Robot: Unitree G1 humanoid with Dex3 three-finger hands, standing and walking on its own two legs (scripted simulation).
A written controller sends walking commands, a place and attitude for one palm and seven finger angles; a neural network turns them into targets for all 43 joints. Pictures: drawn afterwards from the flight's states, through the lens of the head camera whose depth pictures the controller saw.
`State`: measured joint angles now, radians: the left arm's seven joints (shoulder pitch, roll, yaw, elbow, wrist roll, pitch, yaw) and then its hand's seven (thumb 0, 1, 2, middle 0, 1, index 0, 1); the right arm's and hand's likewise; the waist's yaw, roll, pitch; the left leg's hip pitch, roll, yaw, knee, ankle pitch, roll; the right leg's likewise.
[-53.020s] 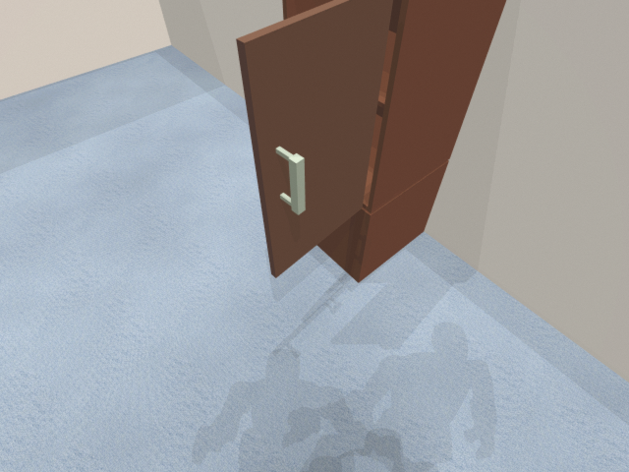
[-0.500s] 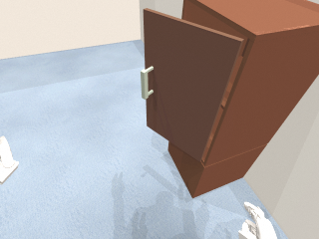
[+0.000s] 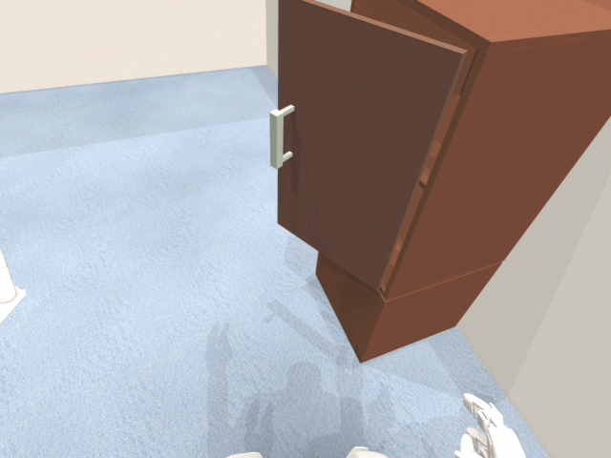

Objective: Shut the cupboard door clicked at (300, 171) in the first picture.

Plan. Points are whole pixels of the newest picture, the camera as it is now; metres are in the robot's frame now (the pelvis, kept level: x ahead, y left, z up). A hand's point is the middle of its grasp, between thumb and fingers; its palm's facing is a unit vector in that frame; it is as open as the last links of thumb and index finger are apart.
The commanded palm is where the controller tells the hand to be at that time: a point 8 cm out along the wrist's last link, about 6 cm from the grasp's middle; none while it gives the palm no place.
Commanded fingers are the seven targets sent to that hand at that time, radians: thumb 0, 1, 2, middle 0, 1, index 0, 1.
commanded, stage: step back with the hand held close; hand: left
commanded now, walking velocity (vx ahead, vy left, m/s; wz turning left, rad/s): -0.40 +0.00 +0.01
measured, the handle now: (282, 137) +0.74 +0.08 +0.01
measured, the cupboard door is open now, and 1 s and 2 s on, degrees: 28 28 28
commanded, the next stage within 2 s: stop stepping back and stand still in 1.04 s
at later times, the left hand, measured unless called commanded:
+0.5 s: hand out of the picture +0.15 +0.26 +0.20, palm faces +0.54 -0.76 -0.37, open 7.4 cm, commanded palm +0.08 +0.29 +0.21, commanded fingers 0.00 0.90 0.90 -0.20 -0.30 -0.20 -0.30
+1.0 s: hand out of the picture +0.06 +0.25 +0.21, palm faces +0.48 -0.82 -0.30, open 7.4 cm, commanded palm +0.01 +0.28 +0.21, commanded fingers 0.00 0.90 0.90 -0.20 -0.30 -0.20 -0.30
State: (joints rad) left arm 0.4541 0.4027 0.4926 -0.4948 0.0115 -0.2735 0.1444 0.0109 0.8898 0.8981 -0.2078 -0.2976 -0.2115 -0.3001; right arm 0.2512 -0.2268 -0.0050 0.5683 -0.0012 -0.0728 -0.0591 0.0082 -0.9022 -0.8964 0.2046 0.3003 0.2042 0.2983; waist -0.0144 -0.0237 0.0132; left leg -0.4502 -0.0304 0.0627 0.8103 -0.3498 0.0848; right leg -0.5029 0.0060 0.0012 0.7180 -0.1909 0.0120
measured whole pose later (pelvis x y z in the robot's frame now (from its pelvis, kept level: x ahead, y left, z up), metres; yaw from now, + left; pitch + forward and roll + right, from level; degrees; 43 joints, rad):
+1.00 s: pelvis -0.14 -0.01 +0.02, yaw -1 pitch +2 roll -2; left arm 0.43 0.37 0.38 -0.53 -0.03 -0.21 0.16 0.01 0.89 0.90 -0.20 -0.30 -0.21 -0.30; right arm 0.15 -0.14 0.02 0.67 -0.01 -0.11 -0.05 0.01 -0.90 -0.90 0.21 0.30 0.21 0.30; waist 0.05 -0.04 -0.08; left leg -0.48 0.06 0.11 0.55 -0.06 -0.04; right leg -0.20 0.04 0.07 0.52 -0.36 0.03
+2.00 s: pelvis -0.25 +0.02 +0.03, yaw -4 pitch -1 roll -1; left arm 0.51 0.38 0.40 -0.43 -0.03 -0.18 0.17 0.01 0.89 0.90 -0.21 -0.30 -0.21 -0.30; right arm 0.24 -0.23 0.00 0.65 0.01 -0.08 -0.08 0.01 -0.90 -0.90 0.20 0.30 0.20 0.30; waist 0.00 -0.02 -0.05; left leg -0.28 0.02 0.06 0.55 -0.26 0.02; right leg -0.18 0.01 -0.06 0.53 -0.33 -0.02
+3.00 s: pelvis -0.28 +0.05 +0.04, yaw -4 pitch -2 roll -1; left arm 0.39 0.22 0.02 1.16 0.02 0.02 0.02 0.00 0.92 0.90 -0.20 -0.29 -0.20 -0.30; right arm 0.32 -0.20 -0.02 1.12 -0.02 0.02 -0.02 0.00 -0.91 -0.90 0.20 0.30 0.20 0.30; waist 0.00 0.02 0.03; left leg -0.26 -0.01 0.08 0.41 -0.13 0.06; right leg -0.16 -0.02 -0.05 0.41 -0.22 0.00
